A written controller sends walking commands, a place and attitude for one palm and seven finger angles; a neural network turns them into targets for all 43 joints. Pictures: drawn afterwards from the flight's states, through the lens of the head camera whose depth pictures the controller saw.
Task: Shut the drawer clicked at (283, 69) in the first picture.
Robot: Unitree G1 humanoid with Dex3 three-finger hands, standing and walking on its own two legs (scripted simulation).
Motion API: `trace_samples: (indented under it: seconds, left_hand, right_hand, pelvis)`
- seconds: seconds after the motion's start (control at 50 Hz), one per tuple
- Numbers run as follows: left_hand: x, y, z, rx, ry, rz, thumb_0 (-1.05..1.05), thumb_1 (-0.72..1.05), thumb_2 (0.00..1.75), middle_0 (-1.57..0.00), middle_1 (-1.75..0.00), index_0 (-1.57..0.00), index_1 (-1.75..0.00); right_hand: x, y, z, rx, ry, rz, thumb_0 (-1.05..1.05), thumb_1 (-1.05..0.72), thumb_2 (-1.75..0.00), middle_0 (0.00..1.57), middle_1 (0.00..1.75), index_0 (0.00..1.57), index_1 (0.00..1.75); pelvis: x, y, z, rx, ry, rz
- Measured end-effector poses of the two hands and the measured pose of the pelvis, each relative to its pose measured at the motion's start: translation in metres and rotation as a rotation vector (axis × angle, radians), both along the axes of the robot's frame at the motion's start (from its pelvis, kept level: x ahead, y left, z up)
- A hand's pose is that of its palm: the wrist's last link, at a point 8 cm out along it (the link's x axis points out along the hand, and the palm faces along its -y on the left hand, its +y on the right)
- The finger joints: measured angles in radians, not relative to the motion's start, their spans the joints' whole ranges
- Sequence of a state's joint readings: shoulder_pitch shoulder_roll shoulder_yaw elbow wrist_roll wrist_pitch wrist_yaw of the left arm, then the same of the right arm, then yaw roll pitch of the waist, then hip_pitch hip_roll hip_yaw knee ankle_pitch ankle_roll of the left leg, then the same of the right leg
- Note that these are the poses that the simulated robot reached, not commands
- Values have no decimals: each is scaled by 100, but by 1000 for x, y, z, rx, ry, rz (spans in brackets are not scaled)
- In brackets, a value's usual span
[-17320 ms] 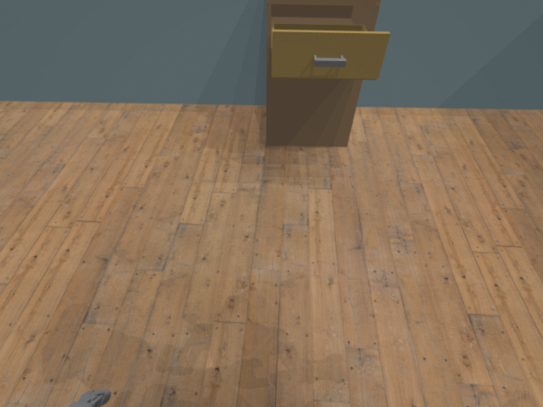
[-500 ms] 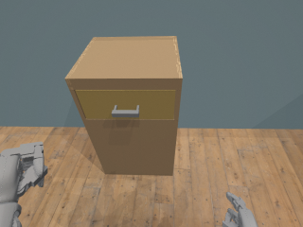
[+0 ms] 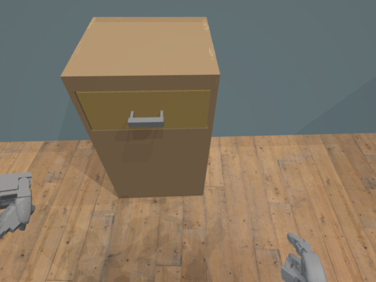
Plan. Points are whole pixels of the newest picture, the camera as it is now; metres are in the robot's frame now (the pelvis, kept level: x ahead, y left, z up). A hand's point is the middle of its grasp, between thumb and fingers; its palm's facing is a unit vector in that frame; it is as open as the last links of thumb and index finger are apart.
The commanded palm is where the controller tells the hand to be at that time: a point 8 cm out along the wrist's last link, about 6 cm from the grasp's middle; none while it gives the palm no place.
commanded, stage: step back with the hand held close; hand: left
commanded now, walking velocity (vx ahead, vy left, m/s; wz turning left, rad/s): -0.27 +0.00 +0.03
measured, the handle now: (146, 117) +0.64 +0.19 -0.09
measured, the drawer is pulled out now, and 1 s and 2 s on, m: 0.00 0.00 0.00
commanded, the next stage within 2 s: stop stepping back and stand still in 1.28 s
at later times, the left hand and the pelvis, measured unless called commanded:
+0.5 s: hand (15, 237) +0.15 +0.25 +0.16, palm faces +0.35 -0.79 -0.51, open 3.3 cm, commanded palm +0.08 +0.29 +0.18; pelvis -0.05 +0.01 -0.02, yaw +0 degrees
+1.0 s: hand out of the picture +0.07 +0.18 +0.18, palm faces +0.27 -0.80 -0.53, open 3.2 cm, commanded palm +0.01 +0.23 +0.18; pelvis -0.12 -0.05 +0.00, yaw +0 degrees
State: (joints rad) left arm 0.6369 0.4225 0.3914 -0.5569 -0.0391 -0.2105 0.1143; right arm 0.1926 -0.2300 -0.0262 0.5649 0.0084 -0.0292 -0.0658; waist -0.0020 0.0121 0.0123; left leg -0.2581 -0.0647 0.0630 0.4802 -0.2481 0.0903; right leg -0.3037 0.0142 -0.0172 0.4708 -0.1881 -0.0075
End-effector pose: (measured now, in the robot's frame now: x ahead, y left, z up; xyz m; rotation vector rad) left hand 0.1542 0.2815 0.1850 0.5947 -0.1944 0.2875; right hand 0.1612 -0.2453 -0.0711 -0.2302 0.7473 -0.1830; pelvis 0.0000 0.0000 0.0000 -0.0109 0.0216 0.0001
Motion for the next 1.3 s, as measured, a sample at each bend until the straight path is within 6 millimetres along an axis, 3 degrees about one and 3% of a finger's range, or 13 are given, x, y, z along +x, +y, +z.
trace_samples:
  seconds: [0.22,0.48,0.64,0.76,0.88,0.98,1.06,1.14,1.24,1.3]
  left_hand:
    - [-35,7,-11,-17,-49,44,2,89,89,-141,-159,-140,-160]
    - [-40,4,-8,19,-126,-45,1,89,89,-141,-159,-140,-160]
    - [-50,7,0,72,-130,-37,2,89,89,-141,-159,-140,-160]
    - [-63,-13,-3,13,-106,-62,2,89,89,-141,-159,-140,-160]
    - [-82,-45,1,17,-72,-103,2,89,89,-141,-159,-140,-160]
    - [-111,-62,11,39,-68,-124,2,89,89,-141,-159,-140,-160]
    - [-132,-54,13,15,-77,-49,1,89,89,-141,-159,-140,-160]
    - [-145,-46,-1,-32,-64,-1,1,89,89,-141,-159,-140,-160]
    - [-166,-59,-12,-28,-11,-48,2,89,89,-141,-159,-140,-160]
    - [-187,-74,-3,5,2,-79,2,89,89,-141,-159,-140,-160]
  right_hand:
    - [-14,23,2,12,-83,62,1,-90,-90,21,30,21,30]
    - [-68,4,-6,-59,15,9,1,-90,-89,21,30,21,30]
    - [-75,2,-7,-61,30,14,1,-90,-90,20,30,21,30]
    - [-66,4,-3,-41,-3,75,1,-90,-89,21,30,21,30]
    - [-69,-6,-2,-2,-56,111,1,-90,-89,21,30,21,30]
    - [-94,-26,1,27,-38,66,1,-90,-89,21,30,21,30]
    - [-120,-43,9,-4,13,22,1,-90,-89,21,30,21,30]
    - [-140,-54,7,-59,20,12,1,-91,-90,20,30,21,30]
    - [-173,-52,1,-22,-2,9,1,-91,-90,20,29,20,30]
    - [-196,-49,0,17,-30,27,1,-91,-90,20,29,20,30]
  pelvis:
    - [-32,6,-10,1,-25,-4]
    - [-51,8,-16,-18,-10,3]
    - [-56,3,-13,-32,12,23]
    - [-70,-11,-8,-20,36,5]
    - [-99,-32,-7,-16,53,-11]
    - [-117,-48,-3,-21,43,4]
    - [-125,-53,5,19,68,4]
    - [-146,-49,0,2,68,27]
    - [-183,-54,-3,43,41,9]
    - [-201,-63,-3,34,27,0]
